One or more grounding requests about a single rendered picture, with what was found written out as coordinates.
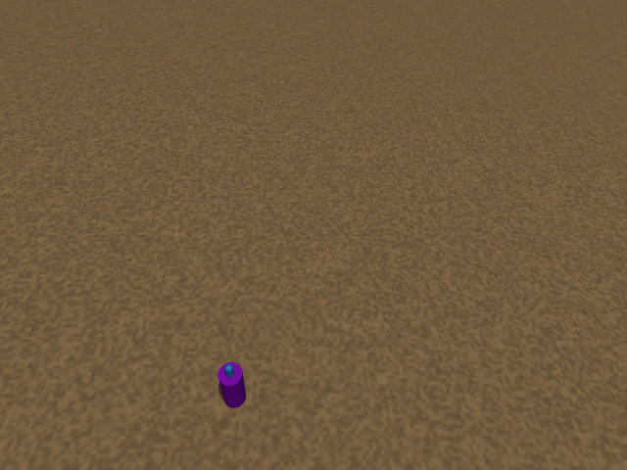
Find bottle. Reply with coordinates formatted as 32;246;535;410
217;362;246;408

